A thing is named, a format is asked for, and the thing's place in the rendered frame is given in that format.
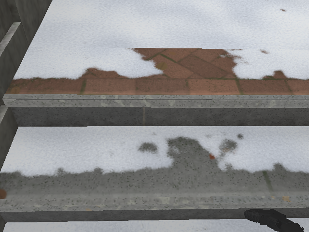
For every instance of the stairs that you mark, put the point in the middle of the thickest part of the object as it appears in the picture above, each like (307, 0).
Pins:
(48, 164)

